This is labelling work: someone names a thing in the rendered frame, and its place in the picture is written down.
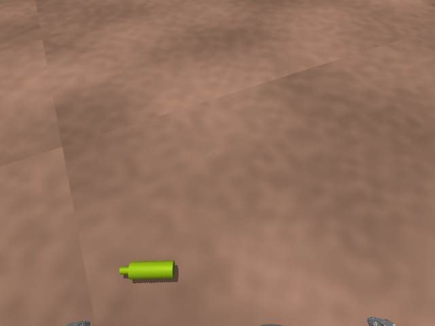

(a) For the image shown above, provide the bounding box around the bottle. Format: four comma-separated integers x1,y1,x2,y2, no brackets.
119,261,175,279

